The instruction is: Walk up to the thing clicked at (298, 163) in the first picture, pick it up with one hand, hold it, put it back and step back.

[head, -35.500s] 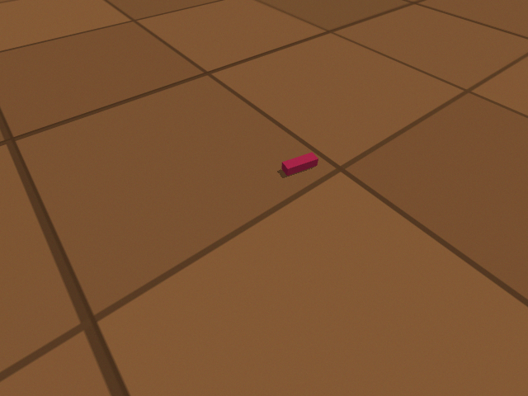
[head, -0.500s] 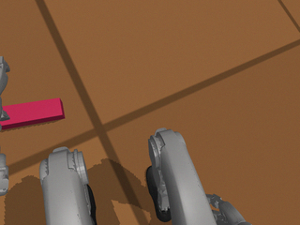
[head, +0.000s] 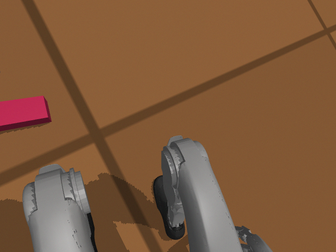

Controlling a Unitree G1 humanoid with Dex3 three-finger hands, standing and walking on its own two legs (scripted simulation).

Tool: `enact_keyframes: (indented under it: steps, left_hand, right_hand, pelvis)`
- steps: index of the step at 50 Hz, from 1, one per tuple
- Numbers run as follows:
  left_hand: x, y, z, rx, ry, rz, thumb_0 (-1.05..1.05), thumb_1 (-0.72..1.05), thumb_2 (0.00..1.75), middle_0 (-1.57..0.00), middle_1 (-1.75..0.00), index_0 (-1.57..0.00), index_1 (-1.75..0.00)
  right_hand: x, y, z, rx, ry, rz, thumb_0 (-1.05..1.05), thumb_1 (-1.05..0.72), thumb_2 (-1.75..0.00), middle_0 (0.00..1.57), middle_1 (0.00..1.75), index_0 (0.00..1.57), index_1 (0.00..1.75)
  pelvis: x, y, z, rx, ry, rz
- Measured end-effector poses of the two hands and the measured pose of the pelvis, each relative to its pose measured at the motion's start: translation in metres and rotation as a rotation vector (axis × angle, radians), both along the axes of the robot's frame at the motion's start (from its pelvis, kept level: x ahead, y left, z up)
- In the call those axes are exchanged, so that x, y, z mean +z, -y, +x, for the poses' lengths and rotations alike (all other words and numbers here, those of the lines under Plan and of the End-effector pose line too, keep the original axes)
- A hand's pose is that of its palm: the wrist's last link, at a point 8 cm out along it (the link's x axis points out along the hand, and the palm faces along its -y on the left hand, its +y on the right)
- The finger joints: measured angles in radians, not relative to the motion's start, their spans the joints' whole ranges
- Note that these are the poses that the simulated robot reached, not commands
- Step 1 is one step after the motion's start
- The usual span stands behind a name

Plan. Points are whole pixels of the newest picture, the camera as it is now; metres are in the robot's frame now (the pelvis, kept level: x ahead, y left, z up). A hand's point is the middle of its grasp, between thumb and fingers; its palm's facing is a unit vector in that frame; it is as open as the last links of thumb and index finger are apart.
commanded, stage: home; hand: left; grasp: from above
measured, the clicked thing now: (7, 115) +0.49 +0.31 -0.29
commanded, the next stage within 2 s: none
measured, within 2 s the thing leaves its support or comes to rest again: neither
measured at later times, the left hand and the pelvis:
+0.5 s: hand out of the picture +0.37 +0.29 +0.02, palm faces -0.29 -0.57 -0.77, open 8.3 cm; pelvis +0.01 +0.00 +0.13, yaw +4 degrees
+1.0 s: hand out of the picture +0.26 +0.23 +0.23, palm faces +0.14 -0.94 -0.31, open 7.4 cm; pelvis +0.05 +0.00 +0.31, yaw +9 degrees
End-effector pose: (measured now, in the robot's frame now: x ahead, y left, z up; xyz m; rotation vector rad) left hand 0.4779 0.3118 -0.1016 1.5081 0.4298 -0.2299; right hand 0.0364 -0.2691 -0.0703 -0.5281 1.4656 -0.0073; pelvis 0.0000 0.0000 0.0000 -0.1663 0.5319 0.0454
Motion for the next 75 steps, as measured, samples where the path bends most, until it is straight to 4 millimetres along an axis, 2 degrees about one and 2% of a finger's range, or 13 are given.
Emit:
enact_keyframes:
  steps: [6, 10, 14, 21, 25, 32, 37, 42, 48, 56, 63, 69, 75]
  left_hand:
    - [0.014, -0.004, 0.006, 0.062, 0.079, 0.016, 0.00, -0.35, 0.93, -0.19, -0.87, -0.19, -0.85]
    - [0.042, -0.009, 0.000, 0.139, 0.087, -0.014, 0.00, -0.20, 0.88, -0.21, -0.72, -0.21, -0.71]
    - [0.079, -0.012, -0.018, 0.217, 0.067, -0.086, 0.00, 0.02, 0.84, -0.22, -0.57, -0.21, -0.57]
    - [0.140, -0.010, -0.074, 0.333, -0.005, -0.298, 0.00, 0.49, 0.85, -0.21, -0.39, -0.21, -0.39]
    - [0.171, -0.005, -0.111, 0.389, -0.009, -0.427, 0.00, 0.69, 0.87, -0.21, -0.35, -0.22, -0.34]
    - [0.222, 0.004, -0.166, 0.533, 0.018, -0.612, 0.01, 0.84, 0.89, -0.22, -0.31, -0.22, -0.31]
    - [0.258, 0.015, -0.198, 0.660, 0.013, -0.742, 0.01, 0.88, 0.89, -0.21, -0.31, -0.22, -0.30]
    - [0.295, 0.026, -0.222, 0.784, -0.014, -0.868, 0.01, 0.89, 0.90, -0.21, -0.30, -0.21, -0.30]
    - [0.343, 0.033, -0.240, 0.909, -0.021, -0.971, 0.01, 0.90, 0.90, -0.21, -0.30, -0.21, -0.30]
    - [0.408, 0.040, -0.254, 1.015, -0.021, -1.074, 0.01, 0.91, 0.90, -0.21, -0.30, -0.21, -0.30]
    - [0.459, 0.047, -0.266, 1.012, -0.005, -1.109, 0.01, 0.91, 0.90, -0.20, -0.30, -0.21, -0.29]
    - [0.481, 0.049, -0.278, 1.006, 0.006, -1.116, 0.01, 0.91, 0.90, -0.20, -0.30, -0.21, -0.30]
    - [0.481, 0.051, -0.287, 1.021, -0.004, -1.120, 0.01, 0.91, 0.90, -0.20, -0.30, -0.21, -0.29]
  right_hand:
    - [-0.007, -0.013, -0.003, -0.062, -0.013, 0.056, 0.01, -0.90, -0.90, 0.20, 0.30, 0.20, 0.30]
    - [-0.002, -0.019, 0.010, -0.101, 0.018, 0.100, 0.01, -0.90, -0.90, 0.20, 0.30, 0.20, 0.30]
    - [0.014, -0.022, 0.032, -0.127, 0.071, 0.136, 0.01, -0.90, -0.90, 0.20, 0.30, 0.20, 0.30]
    - [0.063, -0.018, 0.090, -0.088, 0.212, 0.157, 0.01, -0.91, -0.90, 0.20, 0.30, 0.20, 0.30]
    - [0.095, -0.017, 0.128, -0.038, 0.314, 0.154, 0.01, -0.91, -0.90, 0.20, 0.30, 0.20, 0.30]
    - [0.153, -0.029, 0.186, 0.033, 0.505, 0.170, 0.01, -0.91, -0.90, 0.20, 0.30, 0.20, 0.30]
    - [0.196, -0.047, 0.211, 0.045, 0.619, 0.202, 0.01, -0.91, -0.90, 0.20, 0.30, 0.20, 0.30]
    - [0.239, -0.063, 0.220, 0.036, 0.685, 0.229, 0.01, -0.91, -0.90, 0.20, 0.30, 0.20, 0.30]
    - [0.287, -0.072, 0.217, 0.004, 0.714, 0.229, 0.01, -0.91, -0.90, 0.20, 0.30, 0.20, 0.30]
    - [0.345, -0.068, 0.207, -0.044, 0.748, 0.179, 0.01, -0.91, -0.90, 0.20, 0.30, 0.20, 0.30]
    - [0.387, -0.063, 0.215, -0.063, 0.827, 0.154, 0.01, -0.91, -0.90, 0.20, 0.30, 0.20, 0.30]
    - [0.407, -0.064, 0.233, -0.041, 0.907, 0.169, 0.02, -0.91, -0.90, 0.20, 0.30, 0.20, 0.30]
    - [0.417, -0.069, 0.249, 0.004, 0.959, 0.196, 0.02, -0.91, -0.90, 0.20, 0.30, 0.20, 0.30]
  pelvis:
    - [0.004, -0.001, 0.007, -0.001, -0.041, 0.002]
    - [0.020, -0.002, 0.011, 0.003, -0.071, 0.008]
    - [0.048, -0.003, 0.013, 0.014, -0.090, 0.016]
    - [0.103, -0.003, 0.014, 0.030, -0.082, 0.034]
    - [0.131, -0.002, 0.013, 0.042, -0.062, 0.044]
    - [0.175, 0.001, 0.012, 0.062, -0.010, 0.062]
    - [0.210, 0.002, 0.016, 0.075, 0.031, 0.074]
    - [0.248, 0.001, 0.025, 0.086, 0.076, 0.085]
    - [0.294, -0.001, 0.041, 0.101, 0.131, 0.097]
    - [0.349, -0.005, 0.067, 0.116, 0.214, 0.112]
    - [0.382, -0.010, 0.085, 0.122, 0.281, 0.126]
    - [0.394, -0.011, 0.092, 0.128, 0.320, 0.137]
    - [0.397, -0.009, 0.092, 0.136, 0.342, 0.146]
